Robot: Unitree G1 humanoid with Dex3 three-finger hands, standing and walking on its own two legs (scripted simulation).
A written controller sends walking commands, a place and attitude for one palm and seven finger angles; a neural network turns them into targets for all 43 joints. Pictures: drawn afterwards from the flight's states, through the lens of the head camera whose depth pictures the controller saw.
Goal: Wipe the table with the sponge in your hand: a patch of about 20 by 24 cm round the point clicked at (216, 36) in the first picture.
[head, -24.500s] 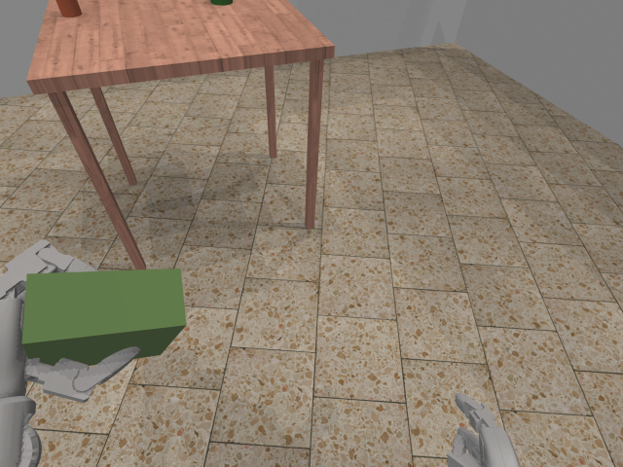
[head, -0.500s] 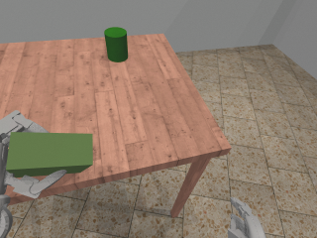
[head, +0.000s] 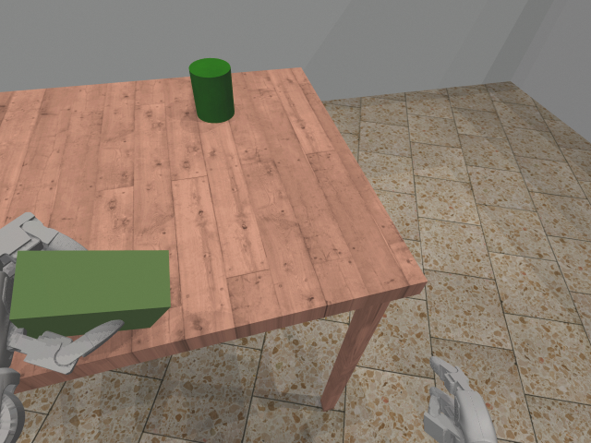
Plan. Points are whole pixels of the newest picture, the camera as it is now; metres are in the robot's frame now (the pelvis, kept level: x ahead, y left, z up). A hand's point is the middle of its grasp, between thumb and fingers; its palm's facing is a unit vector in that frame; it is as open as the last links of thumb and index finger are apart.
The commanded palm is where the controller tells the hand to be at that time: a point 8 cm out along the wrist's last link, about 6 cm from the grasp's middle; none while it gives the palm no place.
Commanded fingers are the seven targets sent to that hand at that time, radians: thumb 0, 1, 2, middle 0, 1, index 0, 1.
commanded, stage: shuffle to correct the standing spot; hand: left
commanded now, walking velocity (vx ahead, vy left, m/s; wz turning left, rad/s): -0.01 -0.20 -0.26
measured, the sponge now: (118, 295) +0.23 +0.22 +0.14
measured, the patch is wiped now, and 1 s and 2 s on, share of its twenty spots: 0.00 0.00 0.00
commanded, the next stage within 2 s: come to a stop and stand still in 0.36 s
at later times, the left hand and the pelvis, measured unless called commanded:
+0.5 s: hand (171, 279) +0.24 +0.16 +0.16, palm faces +0.25 -0.89 -0.38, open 9.8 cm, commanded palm +0.19 +0.21 +0.18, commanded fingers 0.00 0.10 1.30 -1.20 -1.60 -1.20 -1.60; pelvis +0.01 -0.06 +0.00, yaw -4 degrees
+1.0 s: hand (115, 294) +0.22 +0.21 +0.15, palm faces +0.35 -0.86 -0.36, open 9.8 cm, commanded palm +0.18 +0.25 +0.18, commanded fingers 0.00 0.10 1.30 -1.20 -1.60 -1.20 -1.60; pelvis +0.01 -0.03 +0.00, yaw -3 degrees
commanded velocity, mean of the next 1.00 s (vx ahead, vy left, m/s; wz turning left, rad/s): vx -0.01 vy -0.06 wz -0.03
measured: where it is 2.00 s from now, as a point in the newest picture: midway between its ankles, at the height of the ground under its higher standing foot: outside the picture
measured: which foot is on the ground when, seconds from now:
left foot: down 0.00-1.00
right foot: down 0.00-1.00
